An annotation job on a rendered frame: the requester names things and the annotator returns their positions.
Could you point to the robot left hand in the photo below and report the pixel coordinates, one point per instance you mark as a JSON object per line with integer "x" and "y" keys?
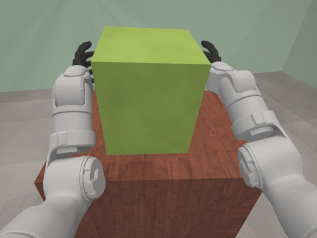
{"x": 81, "y": 56}

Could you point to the pedestal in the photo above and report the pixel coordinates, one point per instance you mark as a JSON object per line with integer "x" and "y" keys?
{"x": 199, "y": 194}

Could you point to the robot right upper arm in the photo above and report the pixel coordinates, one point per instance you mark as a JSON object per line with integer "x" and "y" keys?
{"x": 273, "y": 165}

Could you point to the robot left upper arm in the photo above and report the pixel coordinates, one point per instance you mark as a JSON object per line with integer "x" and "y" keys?
{"x": 70, "y": 186}

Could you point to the robot right hand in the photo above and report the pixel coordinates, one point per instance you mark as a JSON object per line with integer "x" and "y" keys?
{"x": 213, "y": 55}

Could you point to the robot left forearm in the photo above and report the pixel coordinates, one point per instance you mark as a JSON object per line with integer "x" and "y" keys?
{"x": 72, "y": 115}

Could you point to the carton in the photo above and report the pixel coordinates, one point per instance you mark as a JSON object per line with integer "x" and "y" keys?
{"x": 149, "y": 84}

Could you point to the robot right forearm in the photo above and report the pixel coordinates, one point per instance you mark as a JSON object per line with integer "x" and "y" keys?
{"x": 251, "y": 119}

